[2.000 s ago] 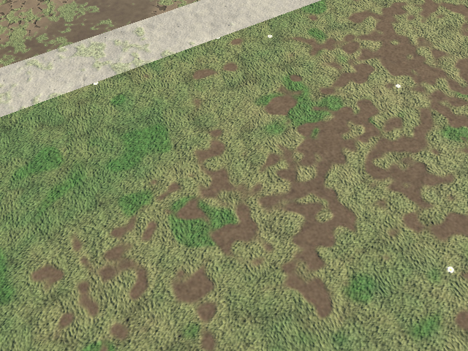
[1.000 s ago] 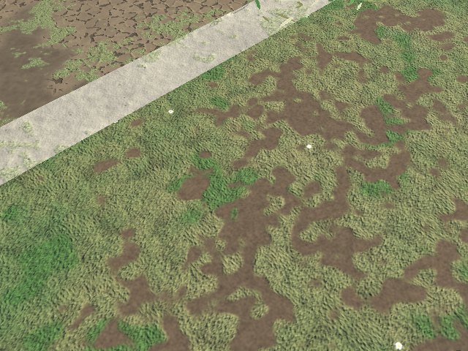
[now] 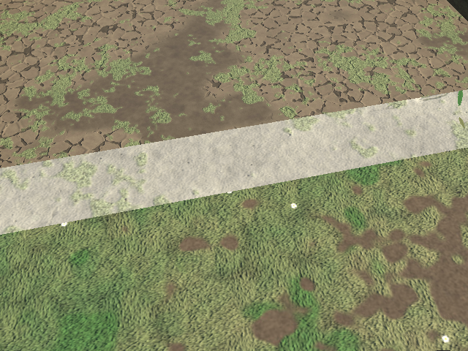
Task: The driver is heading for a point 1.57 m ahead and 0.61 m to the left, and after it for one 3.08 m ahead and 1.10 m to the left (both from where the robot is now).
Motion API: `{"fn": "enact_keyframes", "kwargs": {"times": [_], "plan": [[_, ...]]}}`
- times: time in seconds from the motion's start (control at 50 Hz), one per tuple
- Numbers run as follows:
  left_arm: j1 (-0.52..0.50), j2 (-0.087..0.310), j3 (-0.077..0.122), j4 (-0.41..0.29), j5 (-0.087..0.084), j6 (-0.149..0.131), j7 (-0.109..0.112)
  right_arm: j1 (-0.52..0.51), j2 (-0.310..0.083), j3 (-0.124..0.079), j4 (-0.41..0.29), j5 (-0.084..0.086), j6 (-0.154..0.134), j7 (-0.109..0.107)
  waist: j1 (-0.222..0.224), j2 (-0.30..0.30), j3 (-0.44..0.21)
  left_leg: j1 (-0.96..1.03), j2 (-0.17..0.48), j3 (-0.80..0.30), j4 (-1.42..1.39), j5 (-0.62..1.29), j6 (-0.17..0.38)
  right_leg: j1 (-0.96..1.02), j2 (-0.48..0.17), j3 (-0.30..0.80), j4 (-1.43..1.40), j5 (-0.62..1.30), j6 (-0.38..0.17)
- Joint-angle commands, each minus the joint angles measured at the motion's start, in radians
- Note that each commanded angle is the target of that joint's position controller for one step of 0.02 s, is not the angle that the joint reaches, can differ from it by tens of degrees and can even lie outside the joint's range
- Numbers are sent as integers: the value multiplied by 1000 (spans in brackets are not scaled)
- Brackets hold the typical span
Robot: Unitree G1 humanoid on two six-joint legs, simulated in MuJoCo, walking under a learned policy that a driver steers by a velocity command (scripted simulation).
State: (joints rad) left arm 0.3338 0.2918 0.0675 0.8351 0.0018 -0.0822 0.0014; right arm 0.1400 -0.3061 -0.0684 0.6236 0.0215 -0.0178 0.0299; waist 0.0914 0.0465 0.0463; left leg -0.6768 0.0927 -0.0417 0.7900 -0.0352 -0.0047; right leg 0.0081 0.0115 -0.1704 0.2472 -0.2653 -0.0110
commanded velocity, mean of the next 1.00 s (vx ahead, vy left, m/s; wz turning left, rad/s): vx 0.11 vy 0.00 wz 0.56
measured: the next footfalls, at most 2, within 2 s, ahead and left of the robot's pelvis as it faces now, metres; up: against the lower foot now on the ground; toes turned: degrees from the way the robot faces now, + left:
left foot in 0.14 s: +0.25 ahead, +0.13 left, +0.00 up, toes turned +6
right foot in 0.60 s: +0.32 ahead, -0.08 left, +0.00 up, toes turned +27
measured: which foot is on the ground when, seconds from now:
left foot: up 0.00-0.12, down 0.14-0.62, up 0.64-0.98, down 1.00-1.00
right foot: down 0.00-0.12, up 0.14-0.58, down 0.60-1.00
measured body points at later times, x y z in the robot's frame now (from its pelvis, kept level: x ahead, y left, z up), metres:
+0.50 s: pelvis +0.17 +0.03 -0.01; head +0.21 +0.06 +0.44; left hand +0.26 +0.34 -0.11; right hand +0.39 -0.21 -0.09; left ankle +0.21 +0.12 -0.74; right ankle +0.29 -0.12 -0.70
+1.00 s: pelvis +0.20 +0.03 -0.01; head +0.22 +0.06 +0.44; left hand +0.15 +0.34 -0.12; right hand +0.49 -0.10 -0.10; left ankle +0.13 +0.12 -0.74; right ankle +0.29 -0.09 -0.74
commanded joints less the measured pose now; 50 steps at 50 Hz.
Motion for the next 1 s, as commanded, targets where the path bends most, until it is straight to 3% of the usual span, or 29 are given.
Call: {"fn": "enact_keyframes", "kwargs": {"times": [0.02,0.08,0.12,0.14,0.16,0.18,0.2,0.22,0.24,0.26,0.28,0.32,0.36,0.46,0.54,0.58,0.6,0.62,0.64,0.66,0.68,0.7,0.72,0.78,0.84,0.92,0.96,0.98,1.0], "plan": [[-63,179,39,-58,-11,1,11,-102,-21,1,-104,-5,-18,23,-16,-103,40,48,-23,65,-123,49,18,-29,-254,48,-36,545,-125],[-71,221,53,-57,-34,20,23,-49,-72,-25,-112,-13,-12,36,-71,-149,-30,181,-93,117,-173,-54,66,27,-261,11,131,858,-89],[-96,209,50,-72,-46,27,29,180,-153,-71,-56,-15,-5,22,-201,-115,-151,491,-157,121,-281,40,129,-60,-213,-21,453,858,-39],[-48,149,29,-89,-9,22,22,257,-222,-90,-44,-12,6,-5,-215,43,-228,758,-24,-63,-281,367,190,-299,-144,-24,756,368,21],[93,48,-10,-120,38,10,3,173,-318,-85,-94,-35,2,-16,-73,258,-383,1043,269,-540,-231,691,417,-647,22,92,1126,-479,81],[26,159,6,-106,11,2,-7,192,-247,-74,-123,-32,-1,-5,-177,95,-541,1018,287,-618,-335,479,446,-656,6,276,1200,-427,71],[-87,182,14,-138,-21,6,-6,136,-202,-59,-117,-25,-7,1,-171,36,-389,898,228,-488,-375,370,389,-707,-30,267,1162,-319,56],[-112,164,11,-141,-13,13,8,90,-170,-52,-106,-7,-7,-2,-135,-31,-261,749,167,-399,-398,285,331,-716,-64,253,1079,-241,59],[-115,164,13,-133,1,25,21,49,-149,-44,-109,-2,-3,-8,-106,-35,-194,619,132,-347,-421,262,301,-678,-86,253,1013,-196,66],[-97,170,16,-131,4,40,25,20,-149,-43,-115,-15,1,-13,-73,-7,-168,507,107,-317,-446,261,291,-606,-92,258,972,-164,69],[-79,162,16,-126,8,49,27,3,-155,-44,-116,-28,2,-15,-56,11,-165,437,90,-300,-457,286,290,-555,-79,246,945,-147,76],[-67,133,8,-119,15,56,34,1,-162,-48,-105,-33,1,-25,-47,22,-184,387,68,-263,-450,361,292,-517,-60,237,867,-120,93],[-100,117,3,-130,17,62,39,12,-171,-51,-93,-25,9,-39,-57,25,-200,390,55,-267,-440,325,284,-525,-45,246,786,-82,108],[-203,107,0,-164,5,72,32,7,-170,-51,-90,-17,41,-60,-90,73,-168,367,14,-344,-452,-75,234,-499,-14,277,590,7,109],[-227,114,5,-181,-1,52,19,27,-164,-51,-83,-15,52,-56,-107,111,-158,423,21,-433,-395,-22,223,-433,14,284,433,-45,87],[-181,115,13,-171,-3,41,11,9,-152,-47,-87,-2,58,-57,-73,115,-159,438,-4,-457,-339,34,191,-333,15,270,239,35,59],[-151,138,23,-164,3,38,11,18,-133,-41,-87,4,61,-60,-63,89,-159,397,-43,-435,-288,-36,149,-236,-41,289,130,145,32],[-151,207,37,-176,19,44,17,78,-75,-26,-85,-8,63,-59,-104,-107,-190,295,-139,-304,-92,-350,86,-119,-259,461,98,284,-49],[-156,248,50,-162,50,55,15,57,-114,-39,-119,2,54,-59,-117,-374,-119,88,-266,-121,78,-601,28,-131,-397,685,58,456,-217],[-184,189,37,-187,42,53,15,92,-199,-64,-91,-17,48,-58,-109,-274,-125,68,-193,-136,282,-586,-15,-135,-425,668,74,484,-261],[-214,143,25,-198,33,55,20,100,-215,-76,-65,-6,53,-57,-115,-203,-119,72,-181,-125,357,-523,-34,-146,-367,559,97,479,-224],[-241,125,21,-206,20,59,24,116,-189,-75,-41,-3,67,-62,-125,-166,-107,68,-169,-108,402,-477,-57,-143,-307,472,112,445,-184],[-250,116,18,-205,6,63,28,112,-166,-69,-42,-5,78,-63,-117,-169,-91,43,-158,-97,441,-433,-75,-136,-291,429,116,450,-177],[-221,123,21,-197,14,81,38,47,-100,-47,-72,8,84,-55,-82,-209,-80,48,-132,-16,340,-370,-100,-109,-247,315,93,443,-182],[-192,155,35,-184,12,92,37,-6,-69,-30,-101,-3,78,-46,-49,-231,-118,137,-97,8,162,-392,-100,-71,-271,289,105,471,-203],[-196,188,45,-168,-13,94,18,14,-79,-27,-92,-8,77,-34,-51,-254,-134,300,-105,56,-73,-371,-64,-98,-298,283,125,482,-210],[-201,186,40,-154,-32,93,11,74,-67,-25,-60,-7,76,-26,-87,-226,-136,450,-123,92,-297,-230,-15,-172,-280,268,133,228,-178],[-183,156,28,-140,-36,89,7,110,-70,-26,-39,-7,74,-24,-104,-200,-133,579,-137,96,-385,-195,15,-265,-253,248,151,71,-139],[-165,94,5,-127,-16,79,-3,165,-83,-29,-23,-5,70,-29,-121,-114,-156,743,-74,-5,-408,-204,43,-395,-202,194,240,-107,-69]]}}
Over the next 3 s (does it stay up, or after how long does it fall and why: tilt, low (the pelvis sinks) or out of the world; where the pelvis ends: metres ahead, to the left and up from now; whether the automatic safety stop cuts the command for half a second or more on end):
stays up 0.68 0.39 0.00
